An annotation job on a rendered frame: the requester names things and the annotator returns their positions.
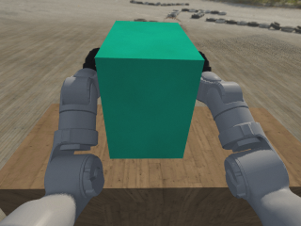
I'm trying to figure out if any robot right hand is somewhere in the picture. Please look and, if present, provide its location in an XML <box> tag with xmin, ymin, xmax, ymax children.
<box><xmin>199</xmin><ymin>51</ymin><xmax>212</xmax><ymax>73</ymax></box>

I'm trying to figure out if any right robot upper arm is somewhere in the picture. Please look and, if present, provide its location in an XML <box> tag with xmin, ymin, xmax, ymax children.
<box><xmin>224</xmin><ymin>147</ymin><xmax>301</xmax><ymax>226</ymax></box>

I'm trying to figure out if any pedestal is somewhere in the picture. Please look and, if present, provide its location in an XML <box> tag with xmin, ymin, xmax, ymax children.
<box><xmin>0</xmin><ymin>104</ymin><xmax>301</xmax><ymax>226</ymax></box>

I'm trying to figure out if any robot right forearm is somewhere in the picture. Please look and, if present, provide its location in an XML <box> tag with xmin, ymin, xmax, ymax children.
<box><xmin>196</xmin><ymin>72</ymin><xmax>290</xmax><ymax>185</ymax></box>

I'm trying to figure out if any robot left forearm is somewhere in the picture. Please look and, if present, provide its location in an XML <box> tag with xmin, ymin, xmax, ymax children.
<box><xmin>44</xmin><ymin>68</ymin><xmax>101</xmax><ymax>189</ymax></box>

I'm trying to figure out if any left robot upper arm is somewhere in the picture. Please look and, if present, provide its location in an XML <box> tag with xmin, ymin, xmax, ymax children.
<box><xmin>0</xmin><ymin>153</ymin><xmax>104</xmax><ymax>226</ymax></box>

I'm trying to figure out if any carton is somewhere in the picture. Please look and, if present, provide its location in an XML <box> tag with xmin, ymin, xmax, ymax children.
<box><xmin>94</xmin><ymin>21</ymin><xmax>205</xmax><ymax>159</ymax></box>

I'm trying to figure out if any robot left hand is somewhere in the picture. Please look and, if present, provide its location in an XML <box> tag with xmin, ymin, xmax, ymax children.
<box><xmin>83</xmin><ymin>47</ymin><xmax>100</xmax><ymax>72</ymax></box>

